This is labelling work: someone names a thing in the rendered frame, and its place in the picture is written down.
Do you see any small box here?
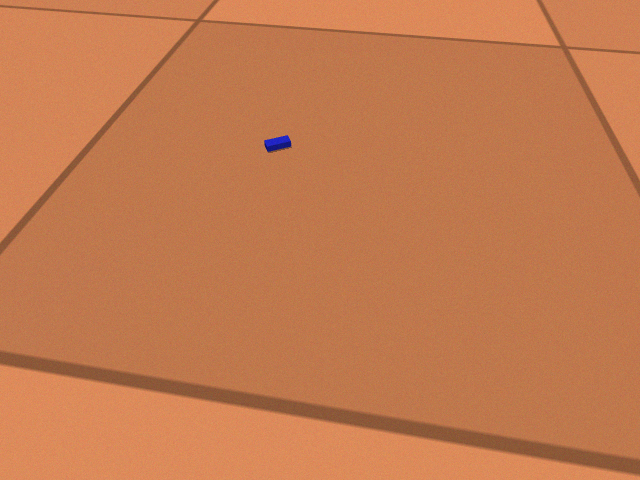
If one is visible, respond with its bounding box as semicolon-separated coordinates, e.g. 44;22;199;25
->
264;135;291;152

